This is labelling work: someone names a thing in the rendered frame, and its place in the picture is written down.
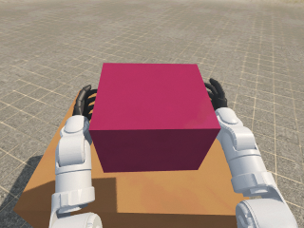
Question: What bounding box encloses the robot left forearm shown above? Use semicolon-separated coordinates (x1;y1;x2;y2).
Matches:
48;115;95;228

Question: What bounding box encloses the carton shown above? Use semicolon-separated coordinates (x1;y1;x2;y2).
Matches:
88;63;221;173

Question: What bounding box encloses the pedestal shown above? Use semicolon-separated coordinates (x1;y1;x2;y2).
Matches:
13;89;249;228

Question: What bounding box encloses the left robot upper arm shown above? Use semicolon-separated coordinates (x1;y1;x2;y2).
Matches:
51;212;103;228

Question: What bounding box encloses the right robot upper arm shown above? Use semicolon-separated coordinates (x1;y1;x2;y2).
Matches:
236;197;297;228

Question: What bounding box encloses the robot right forearm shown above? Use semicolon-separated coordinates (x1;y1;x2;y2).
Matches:
215;107;298;228

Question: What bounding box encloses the left robot hand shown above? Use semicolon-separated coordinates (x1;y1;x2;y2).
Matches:
72;85;98;121

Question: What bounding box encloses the right robot hand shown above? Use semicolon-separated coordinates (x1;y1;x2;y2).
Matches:
204;78;228;111

